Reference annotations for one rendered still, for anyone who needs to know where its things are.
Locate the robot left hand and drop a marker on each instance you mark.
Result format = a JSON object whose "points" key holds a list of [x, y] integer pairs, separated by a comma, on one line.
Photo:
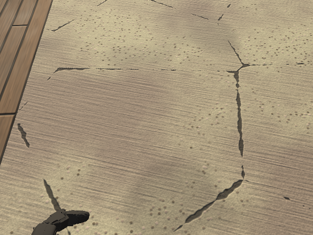
{"points": [[59, 220]]}

